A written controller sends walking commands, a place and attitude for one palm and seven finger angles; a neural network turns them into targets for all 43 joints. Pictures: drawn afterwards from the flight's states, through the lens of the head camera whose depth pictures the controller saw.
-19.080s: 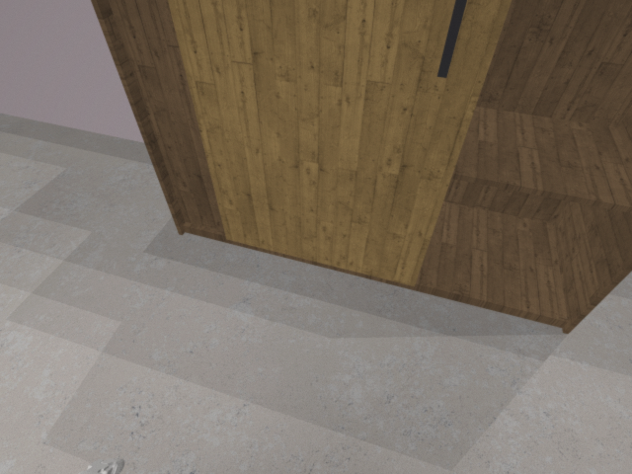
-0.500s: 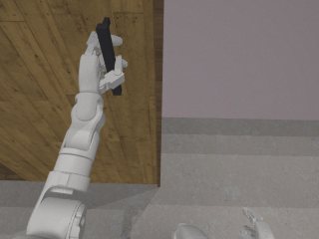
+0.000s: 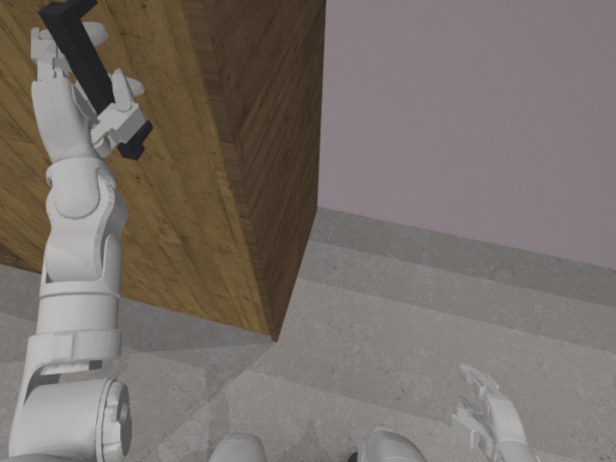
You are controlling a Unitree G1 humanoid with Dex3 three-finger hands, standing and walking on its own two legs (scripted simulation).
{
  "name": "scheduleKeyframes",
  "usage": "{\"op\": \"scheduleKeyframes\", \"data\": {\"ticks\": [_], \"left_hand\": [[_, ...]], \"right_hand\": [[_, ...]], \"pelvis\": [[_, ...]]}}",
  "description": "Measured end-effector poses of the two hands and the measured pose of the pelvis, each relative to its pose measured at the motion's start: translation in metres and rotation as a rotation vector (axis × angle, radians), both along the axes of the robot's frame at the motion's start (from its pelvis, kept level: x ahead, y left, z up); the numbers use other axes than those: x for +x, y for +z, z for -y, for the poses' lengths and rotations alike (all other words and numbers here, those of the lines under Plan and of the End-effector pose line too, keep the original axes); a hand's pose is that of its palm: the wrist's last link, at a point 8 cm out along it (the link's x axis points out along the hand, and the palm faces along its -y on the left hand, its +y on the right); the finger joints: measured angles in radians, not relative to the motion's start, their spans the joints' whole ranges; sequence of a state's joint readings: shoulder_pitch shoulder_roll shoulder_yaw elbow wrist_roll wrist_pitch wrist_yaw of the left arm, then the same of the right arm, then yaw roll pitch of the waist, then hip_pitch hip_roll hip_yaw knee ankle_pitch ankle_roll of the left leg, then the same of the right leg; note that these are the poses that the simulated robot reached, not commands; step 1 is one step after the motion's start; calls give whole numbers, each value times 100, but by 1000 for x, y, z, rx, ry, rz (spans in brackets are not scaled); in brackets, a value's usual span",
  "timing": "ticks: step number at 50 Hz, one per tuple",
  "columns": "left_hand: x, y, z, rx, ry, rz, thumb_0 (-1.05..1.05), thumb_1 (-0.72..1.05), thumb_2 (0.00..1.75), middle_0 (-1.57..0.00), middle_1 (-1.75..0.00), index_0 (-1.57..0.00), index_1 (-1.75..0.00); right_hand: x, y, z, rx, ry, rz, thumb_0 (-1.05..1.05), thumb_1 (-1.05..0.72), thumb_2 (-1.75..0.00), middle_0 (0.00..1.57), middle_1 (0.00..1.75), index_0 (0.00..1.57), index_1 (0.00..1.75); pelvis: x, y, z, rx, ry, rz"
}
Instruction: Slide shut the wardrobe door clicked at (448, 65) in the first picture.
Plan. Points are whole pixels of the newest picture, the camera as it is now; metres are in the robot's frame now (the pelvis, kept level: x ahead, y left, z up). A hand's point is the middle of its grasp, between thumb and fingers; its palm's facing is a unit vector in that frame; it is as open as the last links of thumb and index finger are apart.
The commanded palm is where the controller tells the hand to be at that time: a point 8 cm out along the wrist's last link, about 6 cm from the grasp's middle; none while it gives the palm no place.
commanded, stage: step sideways, sliding the door along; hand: left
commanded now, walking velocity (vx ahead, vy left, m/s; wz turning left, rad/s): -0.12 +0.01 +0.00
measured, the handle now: (111, 83) +0.43 +0.30 +0.21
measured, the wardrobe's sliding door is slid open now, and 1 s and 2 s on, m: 0.00 0.00 0.00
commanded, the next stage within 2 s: stop walking and hold the door there in 0.34 s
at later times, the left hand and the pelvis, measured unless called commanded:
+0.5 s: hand (134, 107) +0.40 +0.27 +0.20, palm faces +0.68 -0.72 -0.13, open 7.2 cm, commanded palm +0.35 +0.28 +0.19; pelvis +0.13 -0.04 +0.01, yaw +1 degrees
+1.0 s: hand (126, 108) +0.40 +0.28 +0.20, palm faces +0.63 -0.74 -0.23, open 6.9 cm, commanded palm +0.35 +0.28 +0.19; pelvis +0.16 -0.02 +0.01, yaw -4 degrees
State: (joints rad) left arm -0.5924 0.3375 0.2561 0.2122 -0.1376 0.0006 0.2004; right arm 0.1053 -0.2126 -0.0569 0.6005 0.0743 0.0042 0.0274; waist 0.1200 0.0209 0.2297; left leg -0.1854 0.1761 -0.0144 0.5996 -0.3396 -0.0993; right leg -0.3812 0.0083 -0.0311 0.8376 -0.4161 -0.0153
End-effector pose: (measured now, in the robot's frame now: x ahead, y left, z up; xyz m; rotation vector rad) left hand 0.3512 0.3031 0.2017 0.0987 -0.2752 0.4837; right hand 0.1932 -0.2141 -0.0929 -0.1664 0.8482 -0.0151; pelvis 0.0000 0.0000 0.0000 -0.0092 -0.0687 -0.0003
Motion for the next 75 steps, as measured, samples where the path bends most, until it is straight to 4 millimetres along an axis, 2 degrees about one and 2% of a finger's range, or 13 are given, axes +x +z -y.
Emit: {"op": "scheduleKeyframes", "data": {"ticks": [4,7,13,17,23,25,31,38,45,53,61,67,75], "left_hand": [[0,-1,5,24,98,16,0,74,87,-47,-144,-6,-134],[1,-1,9,37,168,14,-1,73,87,-45,-145,-4,-135],[1,-2,12,31,228,27,-1,73,86,-42,-147,-5,-134],[1,-4,13,38,235,47,-2,74,84,-40,-147,-5,-129],[2,-4,16,48,277,51,-2,75,85,-37,-148,-4,-126],[1,-5,8,151,253,41,-5,71,84,-39,-148,-5,-127],[-1,1,-5,280,221,-22,-11,61,79,-44,-145,-17,-132],[1,1,-5,235,188,-12,-8,62,81,-46,-142,-20,-134],[0,1,-2,230,209,-27,-8,65,79,-46,-141,-15,-135],[0,0,-5,226,164,-11,-8,66,76,-46,-140,-15,-137],[0,-1,-6,216,116,4,-7,69,74,-44,-142,-14,-136],[0,-2,-6,205,101,11,-7,70,74,-42,-144,-13,-133],[0,-2,-6,197,92,17,-6,71,74,-41,-145,-13,-133]], "right_hand": [[30,-9,24,21,50,34,1,-91,-90,20,30,20,30],[48,-10,41,9,57,23,1,-91,-90,20,30,20,30],[77,5,57,-70,68,11,1,-91,-90,20,30,20,30],[101,14,50,-68,72,38,1,-91,-90,20,30,19,30],[146,26,19,6,135,148,1,-91,-90,20,30,19,30],[160,27,12,20,128,161,1,-91,-90,20,30,20,30],[179,37,20,-12,71,157,1,-90,-90,21,30,20,30],[170,50,36,-81,-33,193,1,-90,-90,20,30,20,30],[144,42,41,-46,-63,210,1,-90,-90,20,30,20,30],[96,29,53,-94,-167,112,1,-90,-90,20,30,20,30],[57,32,45,-114,-231,96,1,-90,-90,20,30,20,30],[51,27,29,-88,-220,98,1,-90,-90,20,30,20,30],[62,24,12,-61,-185,103,1,-90,-90,21,30,20,30]], "pelvis": [[21,-9,32,-23,5,26],[33,-5,47,-20,44,29],[62,8,47,-3,73,-39],[84,9,45,0,54,-36],[120,10,41,-26,25,-18],[132,9,43,-31,17,-22],[152,16,41,-21,16,-55],[163,17,22,-23,-38,-46],[165,10,29,-11,-51,-6],[152,11,16,-18,-82,-33],[141,14,1,6,-105,-15],[135,14,-8,10,-111,-6],[136,14,-15,8,-110,-7]]}}
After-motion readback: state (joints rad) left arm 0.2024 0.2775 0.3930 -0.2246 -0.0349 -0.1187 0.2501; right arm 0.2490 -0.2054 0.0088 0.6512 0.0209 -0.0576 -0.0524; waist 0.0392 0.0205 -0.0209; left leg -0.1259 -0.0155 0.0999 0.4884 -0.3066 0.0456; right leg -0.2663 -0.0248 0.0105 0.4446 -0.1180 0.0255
